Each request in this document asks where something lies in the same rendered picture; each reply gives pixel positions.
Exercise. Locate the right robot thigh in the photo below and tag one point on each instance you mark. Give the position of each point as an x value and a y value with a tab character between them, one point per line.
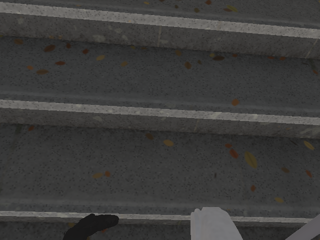
212	223

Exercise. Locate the left robot hand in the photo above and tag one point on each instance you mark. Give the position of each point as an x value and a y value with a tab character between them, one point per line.
89	225

